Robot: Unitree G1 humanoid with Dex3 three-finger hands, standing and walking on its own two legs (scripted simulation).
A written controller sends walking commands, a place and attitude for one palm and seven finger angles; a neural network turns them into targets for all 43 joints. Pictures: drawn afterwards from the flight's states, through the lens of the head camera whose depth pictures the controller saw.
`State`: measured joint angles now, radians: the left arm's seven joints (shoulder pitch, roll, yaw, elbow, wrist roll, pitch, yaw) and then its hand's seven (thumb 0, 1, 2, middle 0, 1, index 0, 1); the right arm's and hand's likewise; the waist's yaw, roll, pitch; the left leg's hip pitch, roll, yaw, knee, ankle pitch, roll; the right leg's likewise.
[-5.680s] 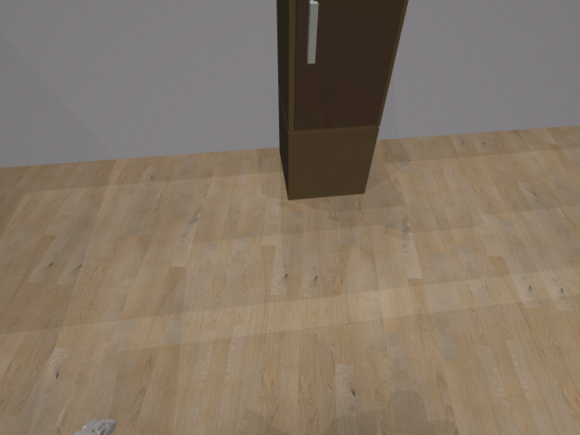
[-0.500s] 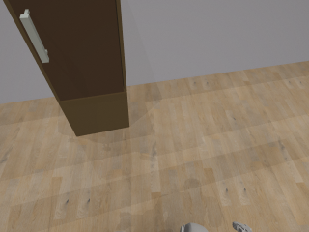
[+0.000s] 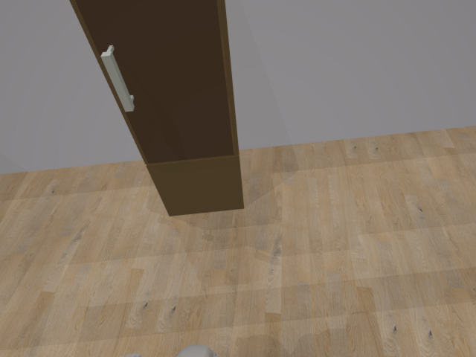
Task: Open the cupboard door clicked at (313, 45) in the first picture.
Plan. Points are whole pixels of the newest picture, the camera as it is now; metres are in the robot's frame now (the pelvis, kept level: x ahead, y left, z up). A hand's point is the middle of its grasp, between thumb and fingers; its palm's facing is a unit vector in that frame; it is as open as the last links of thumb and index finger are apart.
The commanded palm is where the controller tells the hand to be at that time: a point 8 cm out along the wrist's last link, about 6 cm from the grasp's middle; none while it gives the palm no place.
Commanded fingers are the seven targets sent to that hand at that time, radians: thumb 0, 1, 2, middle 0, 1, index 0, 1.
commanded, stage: take the last steps up to it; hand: left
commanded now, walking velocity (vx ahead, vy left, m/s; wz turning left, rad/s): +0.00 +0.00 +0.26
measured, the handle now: (120, 79) +0.82 +0.38 +0.04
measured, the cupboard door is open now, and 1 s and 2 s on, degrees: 0 0 0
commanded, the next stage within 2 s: come to a stop and stand still in 1.10 s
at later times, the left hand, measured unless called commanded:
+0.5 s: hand out of the picture +0.01 +0.27 -0.18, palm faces +0.16 -0.97 -0.19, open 7.4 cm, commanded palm none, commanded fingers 0.00 0.90 0.90 -0.20 -0.30 -0.20 -0.30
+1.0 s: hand (143, 299) +0.26 +0.23 -0.16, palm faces +0.16 -0.96 -0.24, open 7.2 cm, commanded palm none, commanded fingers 0.00 0.90 0.90 -0.20 -0.30 -0.20 -0.30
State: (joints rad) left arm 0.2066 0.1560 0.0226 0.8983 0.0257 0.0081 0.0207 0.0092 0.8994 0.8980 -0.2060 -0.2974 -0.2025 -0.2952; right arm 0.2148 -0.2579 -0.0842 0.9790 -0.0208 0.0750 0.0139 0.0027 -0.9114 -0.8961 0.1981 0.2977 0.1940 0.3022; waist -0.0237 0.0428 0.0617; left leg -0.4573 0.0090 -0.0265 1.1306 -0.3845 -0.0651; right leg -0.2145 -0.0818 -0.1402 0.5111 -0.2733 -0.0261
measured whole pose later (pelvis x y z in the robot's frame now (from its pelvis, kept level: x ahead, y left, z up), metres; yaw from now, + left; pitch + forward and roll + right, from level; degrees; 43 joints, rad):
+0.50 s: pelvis +0.03 +0.07 +0.00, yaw +6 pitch -2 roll -1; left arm 0.30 0.22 0.05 1.07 0.03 0.02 -0.01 0.01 0.91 0.90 -0.20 -0.30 -0.20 -0.29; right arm 0.34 -0.15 -0.01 1.06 -0.01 -0.04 -0.02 0.00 -0.92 -0.90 0.20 0.30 0.20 0.30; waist 0.02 -0.03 0.02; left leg -0.02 -0.03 0.07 0.32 -0.28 0.06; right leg -0.52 -0.12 -0.08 1.04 -0.28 0.04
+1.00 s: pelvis +0.21 +0.04 +0.00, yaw +7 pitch -1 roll +0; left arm 0.21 0.16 0.06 1.02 0.02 -0.06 0.02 -0.02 0.95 0.90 -0.21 -0.30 -0.20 -0.29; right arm 0.33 -0.16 -0.05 1.09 -0.03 -0.01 -0.01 0.00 -0.91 -0.90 0.20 0.30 0.19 0.30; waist -0.03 0.03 0.03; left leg -0.49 0.11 0.03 1.09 -0.28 0.00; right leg -0.22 -0.01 -0.17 0.45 -0.21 -0.07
